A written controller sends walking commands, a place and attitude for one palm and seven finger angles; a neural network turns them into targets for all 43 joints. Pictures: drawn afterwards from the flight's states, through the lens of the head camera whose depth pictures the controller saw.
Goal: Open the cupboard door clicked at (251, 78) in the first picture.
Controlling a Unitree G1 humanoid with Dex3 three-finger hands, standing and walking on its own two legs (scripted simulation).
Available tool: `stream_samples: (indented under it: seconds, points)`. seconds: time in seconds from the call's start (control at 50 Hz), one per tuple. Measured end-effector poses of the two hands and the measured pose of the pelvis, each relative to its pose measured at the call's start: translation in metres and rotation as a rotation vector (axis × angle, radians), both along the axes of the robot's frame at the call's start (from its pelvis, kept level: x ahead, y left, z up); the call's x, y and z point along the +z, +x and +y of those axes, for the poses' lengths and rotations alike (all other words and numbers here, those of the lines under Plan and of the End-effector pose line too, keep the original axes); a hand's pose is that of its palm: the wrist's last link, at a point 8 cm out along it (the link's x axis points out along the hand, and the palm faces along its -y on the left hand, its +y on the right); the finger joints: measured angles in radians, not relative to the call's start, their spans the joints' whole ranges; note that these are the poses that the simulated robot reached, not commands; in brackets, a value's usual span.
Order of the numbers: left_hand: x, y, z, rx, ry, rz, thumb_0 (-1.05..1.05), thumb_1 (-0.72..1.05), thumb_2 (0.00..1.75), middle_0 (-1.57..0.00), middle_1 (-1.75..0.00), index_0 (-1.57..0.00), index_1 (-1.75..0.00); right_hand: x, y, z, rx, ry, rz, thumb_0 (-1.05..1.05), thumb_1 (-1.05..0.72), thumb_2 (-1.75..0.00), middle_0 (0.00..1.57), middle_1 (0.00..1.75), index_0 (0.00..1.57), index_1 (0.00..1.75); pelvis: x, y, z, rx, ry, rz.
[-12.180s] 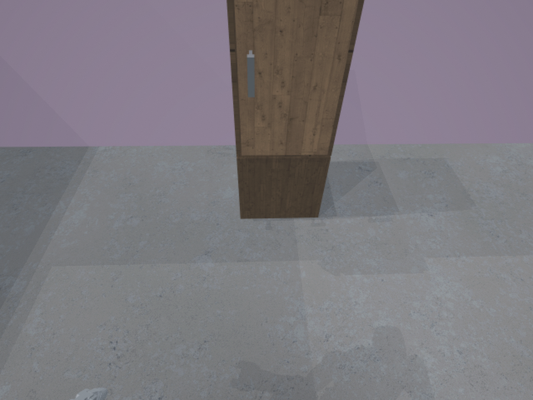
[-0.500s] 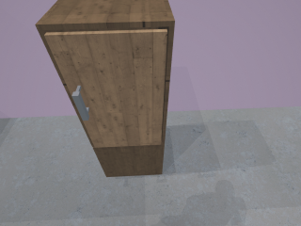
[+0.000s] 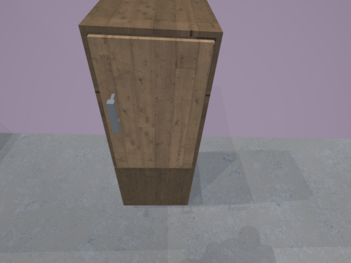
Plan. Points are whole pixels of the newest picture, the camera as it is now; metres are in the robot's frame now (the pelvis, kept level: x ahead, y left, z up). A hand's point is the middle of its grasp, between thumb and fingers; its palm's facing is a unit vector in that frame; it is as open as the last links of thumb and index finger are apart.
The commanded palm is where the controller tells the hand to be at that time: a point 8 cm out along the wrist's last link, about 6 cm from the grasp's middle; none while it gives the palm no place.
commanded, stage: come to a stop and stand still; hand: left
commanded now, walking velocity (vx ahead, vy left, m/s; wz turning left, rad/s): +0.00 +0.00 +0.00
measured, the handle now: (114, 113) +0.57 +0.25 +0.00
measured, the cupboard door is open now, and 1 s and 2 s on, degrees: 0 0 0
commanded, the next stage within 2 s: look again from close up in 0.52 s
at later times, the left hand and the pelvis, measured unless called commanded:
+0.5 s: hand out of the picture -0.08 +0.19 -0.18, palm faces +0.02 -0.99 -0.15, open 7.4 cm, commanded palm none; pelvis -0.03 +0.04 +0.00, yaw +0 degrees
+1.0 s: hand out of the picture -0.04 +0.17 -0.18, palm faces +0.02 -0.99 -0.13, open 7.4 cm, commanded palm none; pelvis -0.02 +0.03 +0.00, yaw -1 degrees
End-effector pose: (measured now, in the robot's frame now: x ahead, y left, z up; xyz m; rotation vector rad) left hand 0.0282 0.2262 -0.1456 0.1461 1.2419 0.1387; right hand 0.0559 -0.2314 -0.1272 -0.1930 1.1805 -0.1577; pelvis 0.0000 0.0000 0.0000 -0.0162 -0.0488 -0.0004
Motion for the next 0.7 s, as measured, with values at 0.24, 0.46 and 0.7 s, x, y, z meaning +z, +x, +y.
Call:
stream_samples:
  seconds: [0.24, 0.46, 0.7]
  points:
    - [-0.005, -0.062, 0.017, 0.012, -0.024, 0.125, 0.00, 0.90, 0.90, -0.19, -0.30, -0.20, -0.30, -0.005, -0.075, 0.028, -0.044, 0.014, 0.153, 0.00, -0.92, -0.90, 0.20, 0.30, 0.20, 0.30, 0.002, -0.022, 0.025, 0.000, 0.003, 0.002]
    - [-0.005, -0.104, 0.019, 0.035, -0.041, 0.235, 0.00, 0.91, 0.90, -0.19, -0.30, -0.20, -0.30, -0.009, -0.115, 0.050, -0.085, 0.041, 0.250, 0.00, -0.91, -0.90, 0.20, 0.30, 0.20, 0.30, 0.003, -0.030, 0.037, 0.001, 0.006, 0.010]
    - [-0.004, -0.099, 0.009, 0.043, -0.053, 0.219, 0.00, 0.91, 0.90, -0.19, -0.30, -0.20, -0.30, -0.013, -0.102, 0.060, -0.087, 0.071, 0.217, 0.00, -0.91, -0.90, 0.20, 0.30, 0.20, 0.30, 0.003, -0.028, 0.037, -0.003, 0.009, 0.016]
